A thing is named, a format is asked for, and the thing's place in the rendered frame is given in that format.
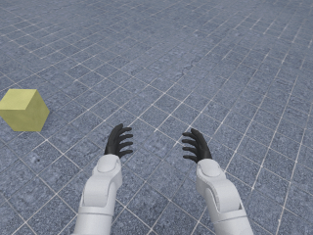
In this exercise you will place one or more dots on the left robot forearm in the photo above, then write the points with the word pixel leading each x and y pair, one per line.
pixel 98 197

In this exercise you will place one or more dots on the robot left hand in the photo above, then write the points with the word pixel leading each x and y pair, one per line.
pixel 113 147

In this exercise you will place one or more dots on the robot right hand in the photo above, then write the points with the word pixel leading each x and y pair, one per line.
pixel 201 151

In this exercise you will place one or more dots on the carton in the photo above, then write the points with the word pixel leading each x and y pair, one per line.
pixel 24 110

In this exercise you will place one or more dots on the right robot forearm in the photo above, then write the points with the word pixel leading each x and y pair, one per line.
pixel 224 204

